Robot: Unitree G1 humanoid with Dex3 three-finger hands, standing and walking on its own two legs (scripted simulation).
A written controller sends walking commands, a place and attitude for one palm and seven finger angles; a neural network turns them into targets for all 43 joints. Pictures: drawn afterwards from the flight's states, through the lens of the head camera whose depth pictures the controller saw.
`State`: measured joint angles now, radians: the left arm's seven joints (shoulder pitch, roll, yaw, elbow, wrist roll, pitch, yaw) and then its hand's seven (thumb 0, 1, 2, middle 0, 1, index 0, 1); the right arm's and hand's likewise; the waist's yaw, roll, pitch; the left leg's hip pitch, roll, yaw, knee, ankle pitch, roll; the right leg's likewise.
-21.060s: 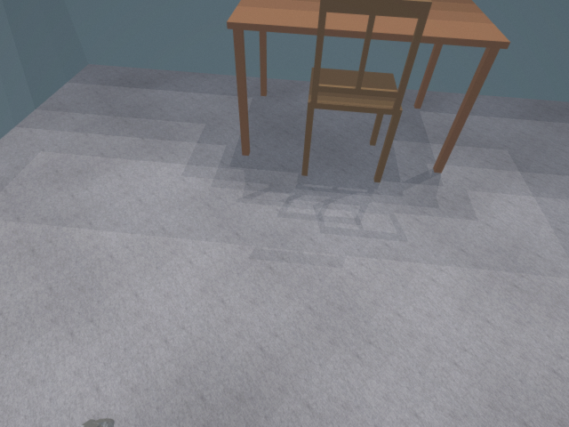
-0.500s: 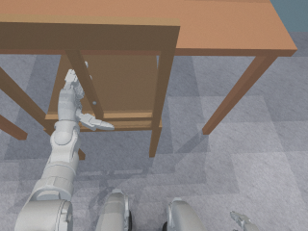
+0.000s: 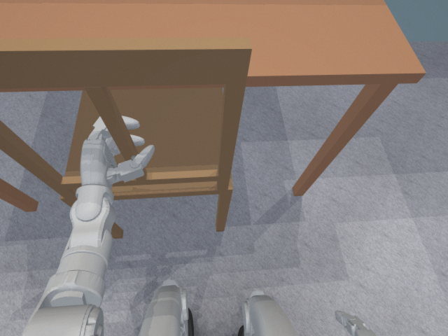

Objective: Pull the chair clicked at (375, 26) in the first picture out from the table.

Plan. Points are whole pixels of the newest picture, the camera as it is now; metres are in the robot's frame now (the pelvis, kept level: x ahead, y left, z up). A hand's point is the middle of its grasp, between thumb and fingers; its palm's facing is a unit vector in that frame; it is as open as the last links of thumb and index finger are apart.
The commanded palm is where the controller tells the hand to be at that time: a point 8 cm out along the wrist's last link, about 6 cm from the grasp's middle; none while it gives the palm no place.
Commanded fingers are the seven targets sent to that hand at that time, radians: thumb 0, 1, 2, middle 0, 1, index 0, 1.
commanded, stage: hook a spindle and tug to test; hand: left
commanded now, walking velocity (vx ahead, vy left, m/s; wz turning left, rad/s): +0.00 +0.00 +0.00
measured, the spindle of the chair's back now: (124, 141) +0.46 +0.17 +0.02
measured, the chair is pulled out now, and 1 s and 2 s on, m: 0.00 0.04 0.18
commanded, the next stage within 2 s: step backward, pulling the chair out in 0.72 s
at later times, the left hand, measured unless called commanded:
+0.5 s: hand (134, 166) +0.40 +0.15 +0.02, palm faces +0.04 -1.00 -0.02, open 5.7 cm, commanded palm +0.36 +0.19 +0.02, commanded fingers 0.00 0.90 0.90 -0.50 -1.45 -0.50 -1.45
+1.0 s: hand (132, 171) +0.39 +0.15 +0.03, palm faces +0.05 -0.99 -0.12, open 5.7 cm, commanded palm +0.37 +0.20 +0.03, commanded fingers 0.00 0.90 0.90 -0.50 -1.45 -0.50 -1.45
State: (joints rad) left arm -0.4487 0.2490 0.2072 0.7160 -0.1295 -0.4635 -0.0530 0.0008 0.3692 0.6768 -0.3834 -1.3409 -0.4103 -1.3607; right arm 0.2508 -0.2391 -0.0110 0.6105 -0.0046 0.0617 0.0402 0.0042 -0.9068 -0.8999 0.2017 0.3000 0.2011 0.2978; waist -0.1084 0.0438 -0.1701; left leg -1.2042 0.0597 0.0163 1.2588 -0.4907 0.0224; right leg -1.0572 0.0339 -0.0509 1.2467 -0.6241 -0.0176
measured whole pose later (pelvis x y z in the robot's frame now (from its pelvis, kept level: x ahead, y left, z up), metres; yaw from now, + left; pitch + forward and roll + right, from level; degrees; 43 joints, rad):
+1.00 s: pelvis +0.05 +0.01 +0.07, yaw +1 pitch +16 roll -1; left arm -0.17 0.17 0.05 0.53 -0.10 -0.18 0.07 0.07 0.71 0.80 -0.28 -1.15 -0.39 -1.43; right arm 0.23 -0.21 0.02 0.52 0.05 0.16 -0.05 0.01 -0.91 -0.90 0.20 0.30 0.20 0.30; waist -0.08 0.06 -0.08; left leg -0.74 0.02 0.04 0.91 -0.44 0.03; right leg -0.63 0.01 -0.03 0.92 -0.49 0.01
